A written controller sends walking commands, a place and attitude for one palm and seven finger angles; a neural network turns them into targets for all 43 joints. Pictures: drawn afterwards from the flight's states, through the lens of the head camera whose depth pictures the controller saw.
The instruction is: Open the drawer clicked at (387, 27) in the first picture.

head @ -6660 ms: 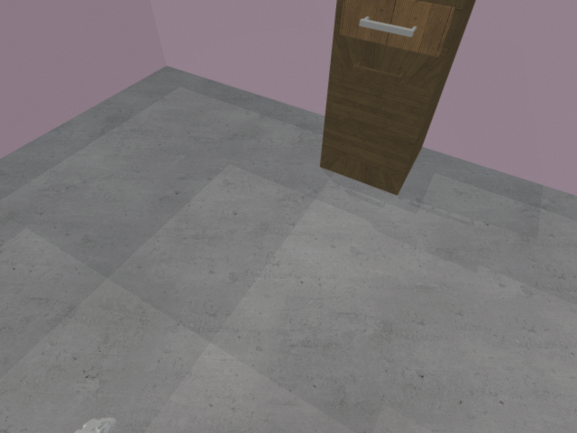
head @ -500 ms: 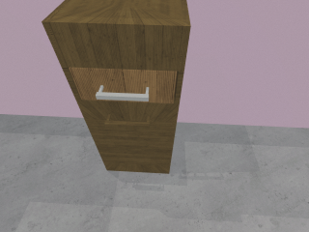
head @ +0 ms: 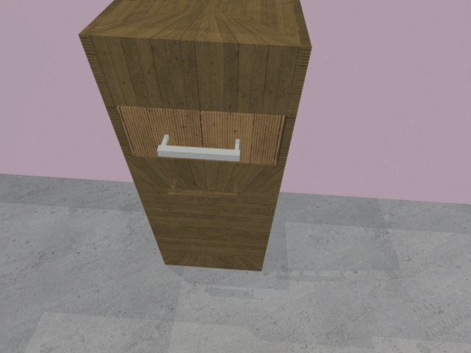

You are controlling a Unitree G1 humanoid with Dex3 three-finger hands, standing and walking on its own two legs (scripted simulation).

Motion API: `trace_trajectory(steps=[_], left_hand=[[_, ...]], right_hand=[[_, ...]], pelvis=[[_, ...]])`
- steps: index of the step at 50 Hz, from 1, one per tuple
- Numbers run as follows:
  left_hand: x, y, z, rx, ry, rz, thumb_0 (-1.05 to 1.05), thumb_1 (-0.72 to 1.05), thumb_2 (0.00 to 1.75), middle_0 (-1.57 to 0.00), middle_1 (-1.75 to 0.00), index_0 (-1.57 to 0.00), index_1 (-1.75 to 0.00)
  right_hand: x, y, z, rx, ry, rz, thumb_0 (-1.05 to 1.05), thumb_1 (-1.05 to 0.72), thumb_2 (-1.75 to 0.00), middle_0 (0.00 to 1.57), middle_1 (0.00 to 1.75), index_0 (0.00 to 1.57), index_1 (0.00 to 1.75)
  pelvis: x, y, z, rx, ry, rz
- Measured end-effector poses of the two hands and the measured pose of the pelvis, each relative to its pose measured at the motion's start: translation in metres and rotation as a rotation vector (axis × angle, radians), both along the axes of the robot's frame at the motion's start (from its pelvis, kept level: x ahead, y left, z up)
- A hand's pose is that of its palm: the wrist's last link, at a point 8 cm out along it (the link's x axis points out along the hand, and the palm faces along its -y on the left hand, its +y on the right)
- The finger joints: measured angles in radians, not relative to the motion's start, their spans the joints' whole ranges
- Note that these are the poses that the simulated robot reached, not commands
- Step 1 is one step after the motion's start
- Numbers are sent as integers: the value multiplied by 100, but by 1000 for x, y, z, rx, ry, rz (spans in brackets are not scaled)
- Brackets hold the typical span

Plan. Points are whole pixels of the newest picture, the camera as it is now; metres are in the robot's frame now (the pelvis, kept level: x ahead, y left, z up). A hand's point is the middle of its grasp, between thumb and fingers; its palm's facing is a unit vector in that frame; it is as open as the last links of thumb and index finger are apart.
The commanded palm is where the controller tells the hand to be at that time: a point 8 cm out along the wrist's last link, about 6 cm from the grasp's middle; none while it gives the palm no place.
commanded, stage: shuffle to correct the standing spot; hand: left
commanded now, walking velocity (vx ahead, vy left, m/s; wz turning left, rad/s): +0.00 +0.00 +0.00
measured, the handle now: (200, 147) +0.56 +0.12 +0.00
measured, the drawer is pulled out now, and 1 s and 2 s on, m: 0.00 0.00 0.00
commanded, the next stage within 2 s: come to a stop and stand still in 0.30 s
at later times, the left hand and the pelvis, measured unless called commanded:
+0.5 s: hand out of the picture +0.01 +0.13 -0.18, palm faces +0.04 -0.98 -0.20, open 7.3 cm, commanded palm none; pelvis +0.03 -0.05 +0.00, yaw +0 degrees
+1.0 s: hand out of the picture +0.04 +0.13 -0.17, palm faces -0.01 -0.97 -0.25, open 7.3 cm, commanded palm none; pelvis +0.02 -0.05 -0.01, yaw -3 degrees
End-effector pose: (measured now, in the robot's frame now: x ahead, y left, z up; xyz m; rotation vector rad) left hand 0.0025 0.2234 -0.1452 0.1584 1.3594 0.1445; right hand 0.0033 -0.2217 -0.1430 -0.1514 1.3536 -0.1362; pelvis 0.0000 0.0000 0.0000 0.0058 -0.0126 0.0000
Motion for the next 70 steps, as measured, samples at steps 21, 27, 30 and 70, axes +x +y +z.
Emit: trace_trajectory(steps=[21,27,30,70], left_hand=[[2,-28,-2,6,75,9,0,91,90,-20,-30,-20,-30],[-5,-55,1,-10,87,43,0,91,90,-20,-30,-20,-30],[-9,-66,-1,-37,120,42,0,91,90,-20,-30,-20,-30],[3,-3,-1,-3,-70,-56,0,91,90,-20,-30,-20,-30]], right_hand=[[2,-38,-12,-7,66,-51,1,-91,-90,20,30,20,30],[38,-54,-5,-18,42,-16,1,-91,-90,20,30,19,30],[66,-52,-3,-14,-18,-9,1,-92,-90,20,30,19,30],[-60,-7,6,-11,54,-53,1,-91,-90,20,30,20,30]], pelvis=[[22,-36,-9,-1,37,-11],[33,-47,-3,1,33,-7],[39,-48,-3,-4,26,-15],[-22,-9,-1,-29,-8,-27]])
